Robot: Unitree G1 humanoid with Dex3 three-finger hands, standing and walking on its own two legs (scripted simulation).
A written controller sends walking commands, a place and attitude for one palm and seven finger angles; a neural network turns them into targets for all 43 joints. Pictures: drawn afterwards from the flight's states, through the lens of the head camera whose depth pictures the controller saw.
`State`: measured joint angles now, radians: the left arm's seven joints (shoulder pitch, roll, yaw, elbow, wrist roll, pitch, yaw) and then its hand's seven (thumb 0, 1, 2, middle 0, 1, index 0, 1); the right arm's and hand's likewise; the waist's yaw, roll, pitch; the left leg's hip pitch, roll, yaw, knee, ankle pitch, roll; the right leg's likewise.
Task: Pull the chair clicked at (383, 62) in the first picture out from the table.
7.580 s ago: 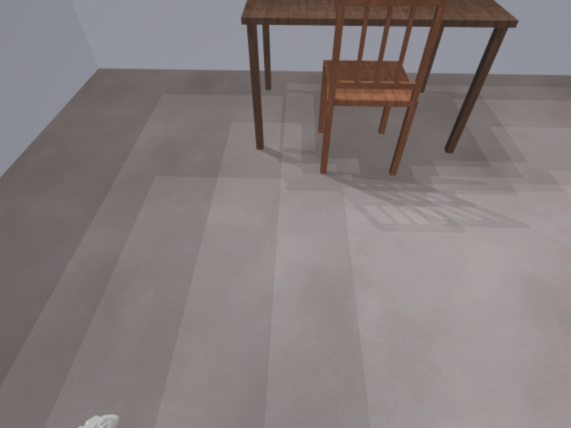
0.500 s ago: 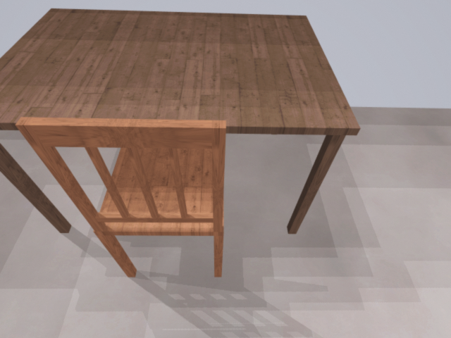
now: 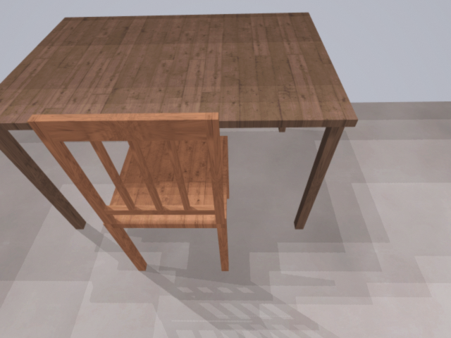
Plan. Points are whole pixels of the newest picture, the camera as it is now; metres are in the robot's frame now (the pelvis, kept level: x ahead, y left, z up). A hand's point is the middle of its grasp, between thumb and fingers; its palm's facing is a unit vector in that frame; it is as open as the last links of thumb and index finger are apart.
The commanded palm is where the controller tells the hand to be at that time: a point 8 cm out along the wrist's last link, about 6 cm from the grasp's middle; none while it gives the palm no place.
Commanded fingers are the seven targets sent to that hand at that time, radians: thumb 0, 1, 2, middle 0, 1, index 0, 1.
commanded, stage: come to a stop and stand still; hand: left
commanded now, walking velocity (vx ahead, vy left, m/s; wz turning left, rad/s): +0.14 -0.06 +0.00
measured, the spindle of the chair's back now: (147, 178) +0.50 +0.27 -0.10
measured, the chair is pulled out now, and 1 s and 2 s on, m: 0.00 0.00 0.00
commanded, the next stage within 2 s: look again from close up in 0.22 s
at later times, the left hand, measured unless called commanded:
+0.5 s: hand out of the picture +0.00 +0.17 -0.19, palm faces +0.01 -0.98 -0.19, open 7.3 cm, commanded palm none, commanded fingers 0.00 0.90 0.90 -0.20 -0.30 -0.20 -0.30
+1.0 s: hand out of the picture +0.01 +0.25 -0.18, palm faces +0.02 -0.98 -0.20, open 7.4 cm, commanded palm none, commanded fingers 0.00 0.90 0.90 -0.20 -0.30 -0.20 -0.30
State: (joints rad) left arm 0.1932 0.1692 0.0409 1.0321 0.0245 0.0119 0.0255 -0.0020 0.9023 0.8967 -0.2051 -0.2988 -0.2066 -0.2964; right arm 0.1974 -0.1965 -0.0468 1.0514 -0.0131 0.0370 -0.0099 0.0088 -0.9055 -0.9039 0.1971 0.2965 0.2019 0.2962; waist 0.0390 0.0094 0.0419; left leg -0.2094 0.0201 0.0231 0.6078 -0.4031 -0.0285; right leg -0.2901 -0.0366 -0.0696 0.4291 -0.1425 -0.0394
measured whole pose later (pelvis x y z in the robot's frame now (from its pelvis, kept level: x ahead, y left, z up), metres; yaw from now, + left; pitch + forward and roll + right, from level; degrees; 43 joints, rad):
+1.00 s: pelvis -0.01 +0.06 -0.01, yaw -1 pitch -2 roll -1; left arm 0.29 0.19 0.00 1.04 0.01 0.00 0.04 0.00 0.91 0.90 -0.20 -0.30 -0.20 -0.30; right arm 0.21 -0.17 0.00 1.07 -0.01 -0.02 -0.03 0.00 -0.92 -0.90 0.20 0.30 0.21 0.30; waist 0.01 -0.01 0.01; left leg -0.13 -0.02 0.05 0.50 -0.33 0.05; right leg -0.17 -0.05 -0.03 0.46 -0.25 0.05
